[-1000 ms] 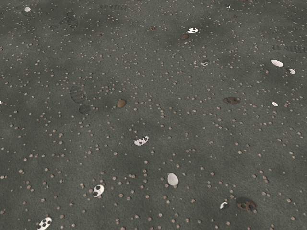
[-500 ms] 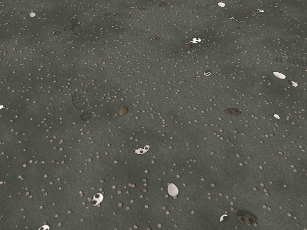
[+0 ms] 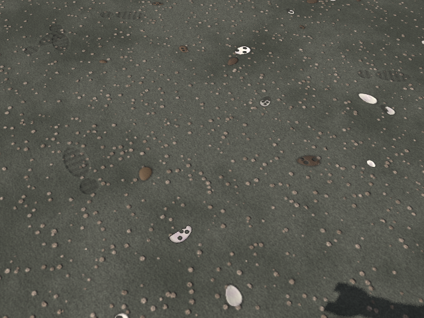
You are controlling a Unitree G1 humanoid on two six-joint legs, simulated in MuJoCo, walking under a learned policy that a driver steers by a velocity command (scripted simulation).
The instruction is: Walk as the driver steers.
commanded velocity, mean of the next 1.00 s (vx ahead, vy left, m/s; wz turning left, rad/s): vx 0.49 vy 0.00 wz -0.20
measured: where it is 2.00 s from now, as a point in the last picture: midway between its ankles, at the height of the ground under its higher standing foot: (265, 161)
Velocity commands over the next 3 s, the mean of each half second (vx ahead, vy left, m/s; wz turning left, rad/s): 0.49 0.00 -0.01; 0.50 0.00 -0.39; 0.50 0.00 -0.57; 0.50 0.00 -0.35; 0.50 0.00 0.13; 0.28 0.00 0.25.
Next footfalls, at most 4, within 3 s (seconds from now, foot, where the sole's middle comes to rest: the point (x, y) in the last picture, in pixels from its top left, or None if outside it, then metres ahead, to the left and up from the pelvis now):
0.14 right None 0.28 -0.13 -0.78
0.66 left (164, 289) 0.59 0.11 -0.78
1.20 right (251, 225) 0.80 -0.20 -0.78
1.68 left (231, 153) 1.15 -0.16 -0.78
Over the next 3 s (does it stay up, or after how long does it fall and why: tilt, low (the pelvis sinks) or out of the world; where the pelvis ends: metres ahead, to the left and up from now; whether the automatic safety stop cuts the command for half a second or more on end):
stays up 1.44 -0.55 0.00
